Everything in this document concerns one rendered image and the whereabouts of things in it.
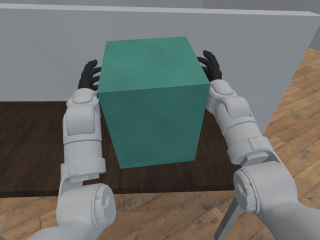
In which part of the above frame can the right robot forearm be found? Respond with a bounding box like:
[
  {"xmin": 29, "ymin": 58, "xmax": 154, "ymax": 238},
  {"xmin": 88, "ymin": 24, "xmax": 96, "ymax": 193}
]
[{"xmin": 205, "ymin": 79, "xmax": 298, "ymax": 198}]

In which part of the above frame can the left robot hand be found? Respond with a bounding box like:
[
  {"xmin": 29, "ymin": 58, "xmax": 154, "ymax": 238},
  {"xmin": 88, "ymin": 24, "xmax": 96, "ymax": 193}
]
[{"xmin": 78, "ymin": 59, "xmax": 102, "ymax": 98}]

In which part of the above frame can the table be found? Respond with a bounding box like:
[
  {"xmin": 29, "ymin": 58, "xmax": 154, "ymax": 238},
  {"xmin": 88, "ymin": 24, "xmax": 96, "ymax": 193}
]
[{"xmin": 0, "ymin": 101, "xmax": 243, "ymax": 240}]

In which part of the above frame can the left robot forearm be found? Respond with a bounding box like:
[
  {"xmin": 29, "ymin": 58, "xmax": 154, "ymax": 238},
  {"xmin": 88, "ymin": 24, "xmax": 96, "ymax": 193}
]
[{"xmin": 56, "ymin": 88, "xmax": 106, "ymax": 223}]

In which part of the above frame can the right robot hand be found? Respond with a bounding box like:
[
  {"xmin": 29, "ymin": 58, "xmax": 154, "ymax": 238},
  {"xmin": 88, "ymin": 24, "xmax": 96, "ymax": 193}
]
[{"xmin": 197, "ymin": 50, "xmax": 222, "ymax": 82}]

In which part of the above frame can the carton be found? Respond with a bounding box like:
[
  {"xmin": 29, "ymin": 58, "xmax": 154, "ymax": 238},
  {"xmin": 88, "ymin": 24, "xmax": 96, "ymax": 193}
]
[{"xmin": 97, "ymin": 36, "xmax": 210, "ymax": 169}]

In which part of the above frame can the robot left upper arm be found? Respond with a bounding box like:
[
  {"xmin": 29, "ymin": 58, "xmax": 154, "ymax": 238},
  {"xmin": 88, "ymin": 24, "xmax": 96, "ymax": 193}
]
[{"xmin": 26, "ymin": 183, "xmax": 117, "ymax": 240}]

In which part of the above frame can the robot right upper arm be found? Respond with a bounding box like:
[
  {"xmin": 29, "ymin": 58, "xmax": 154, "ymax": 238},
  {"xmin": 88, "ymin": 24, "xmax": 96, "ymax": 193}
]
[{"xmin": 233, "ymin": 161, "xmax": 320, "ymax": 240}]

